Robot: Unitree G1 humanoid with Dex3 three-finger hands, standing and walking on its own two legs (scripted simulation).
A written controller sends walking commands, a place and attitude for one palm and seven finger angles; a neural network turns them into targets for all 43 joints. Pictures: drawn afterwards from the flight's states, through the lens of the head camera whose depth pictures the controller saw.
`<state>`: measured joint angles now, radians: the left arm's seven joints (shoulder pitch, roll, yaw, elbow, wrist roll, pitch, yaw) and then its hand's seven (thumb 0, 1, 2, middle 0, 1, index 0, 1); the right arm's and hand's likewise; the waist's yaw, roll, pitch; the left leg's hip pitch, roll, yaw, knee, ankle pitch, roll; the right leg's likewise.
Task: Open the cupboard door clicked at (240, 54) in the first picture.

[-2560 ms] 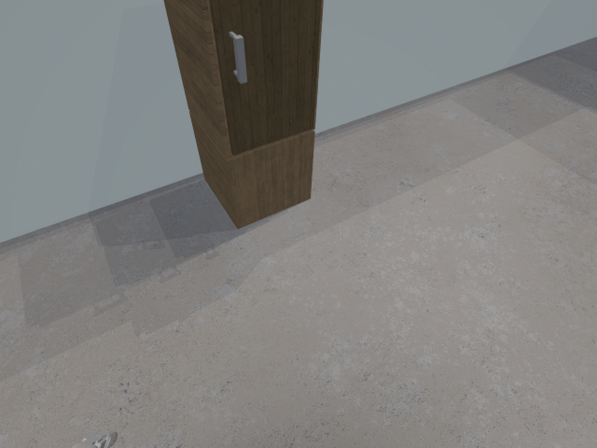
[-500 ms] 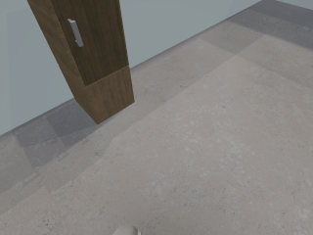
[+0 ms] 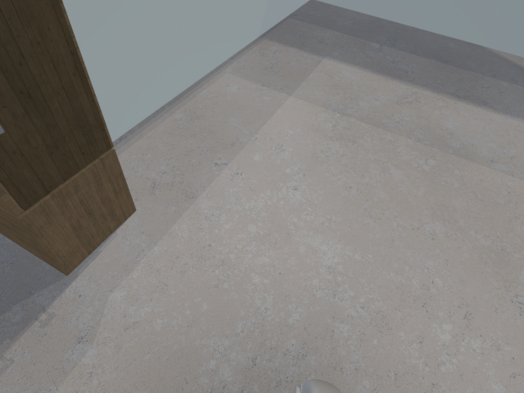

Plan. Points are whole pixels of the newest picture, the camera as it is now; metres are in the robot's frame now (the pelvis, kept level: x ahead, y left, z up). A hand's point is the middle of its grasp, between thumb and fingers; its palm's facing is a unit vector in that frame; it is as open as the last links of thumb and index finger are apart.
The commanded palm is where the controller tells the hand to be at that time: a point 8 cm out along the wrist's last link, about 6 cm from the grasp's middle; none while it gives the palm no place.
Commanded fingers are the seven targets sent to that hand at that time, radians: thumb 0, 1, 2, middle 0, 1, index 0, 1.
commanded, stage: walk to a spot facing it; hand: left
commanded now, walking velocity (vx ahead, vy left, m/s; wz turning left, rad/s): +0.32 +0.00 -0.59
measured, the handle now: out of the picture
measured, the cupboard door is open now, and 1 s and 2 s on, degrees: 0 0 0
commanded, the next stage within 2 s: turn to face it in 1.10 s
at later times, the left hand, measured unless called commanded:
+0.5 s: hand (219, 279) +0.36 +0.11 -0.17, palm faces -0.27 -0.94 -0.20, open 7.3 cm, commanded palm none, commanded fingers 0.00 0.90 0.90 -0.20 -0.30 -0.20 -0.30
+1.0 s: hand (231, 210) +0.56 +0.11 -0.18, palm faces -0.43 -0.89 -0.14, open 7.4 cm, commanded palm none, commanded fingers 0.00 0.90 0.90 -0.20 -0.30 -0.20 -0.30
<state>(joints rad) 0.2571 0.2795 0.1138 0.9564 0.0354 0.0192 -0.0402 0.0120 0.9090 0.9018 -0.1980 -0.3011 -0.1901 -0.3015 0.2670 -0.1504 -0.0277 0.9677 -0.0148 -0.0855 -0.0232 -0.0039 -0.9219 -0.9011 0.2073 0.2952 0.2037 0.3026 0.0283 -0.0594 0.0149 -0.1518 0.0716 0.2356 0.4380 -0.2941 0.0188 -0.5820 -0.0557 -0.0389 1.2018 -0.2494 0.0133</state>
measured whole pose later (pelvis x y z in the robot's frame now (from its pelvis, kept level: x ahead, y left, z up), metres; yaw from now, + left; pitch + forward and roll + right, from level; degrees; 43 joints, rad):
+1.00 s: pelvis +0.43 -0.03 +0.00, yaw -30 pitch +0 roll -2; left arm 0.26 0.21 0.10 0.98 0.03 0.03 -0.04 0.01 0.91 0.90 -0.20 -0.30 -0.19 -0.30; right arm 0.26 -0.17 -0.04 0.99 -0.02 -0.07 -0.03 -0.01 -0.94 -0.90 0.21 0.30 0.20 0.30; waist 0.02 -0.04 0.05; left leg -0.12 0.12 0.30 0.42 -0.30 0.01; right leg -0.59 -0.09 -0.07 1.10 -0.25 0.04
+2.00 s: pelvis +0.53 -0.12 +0.00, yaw -19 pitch +1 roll -1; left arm 0.16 0.25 0.09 0.93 0.00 0.05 0.02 0.01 0.91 0.90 -0.20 -0.30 -0.19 -0.30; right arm 0.22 -0.22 -0.07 0.95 -0.02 0.03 0.00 0.00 -0.91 -0.90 0.21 0.30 0.20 0.30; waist -0.03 0.01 0.06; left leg -0.32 -0.02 -0.04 0.48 -0.18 0.03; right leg -0.39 -0.05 0.00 0.82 -0.44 0.09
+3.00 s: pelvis +0.49 -0.14 -0.01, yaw +18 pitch +1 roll +1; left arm 0.11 0.21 0.04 0.83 0.01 0.01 0.02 0.01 0.90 0.90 -0.20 -0.30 -0.20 -0.30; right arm 0.23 -0.25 -0.08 0.93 -0.01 0.05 0.01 0.00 -0.90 -0.90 0.21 0.30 0.20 0.30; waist -0.05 0.05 0.06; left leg -0.35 -0.08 -0.15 0.63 -0.33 -0.02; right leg -0.28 -0.02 -0.03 0.57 -0.28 0.02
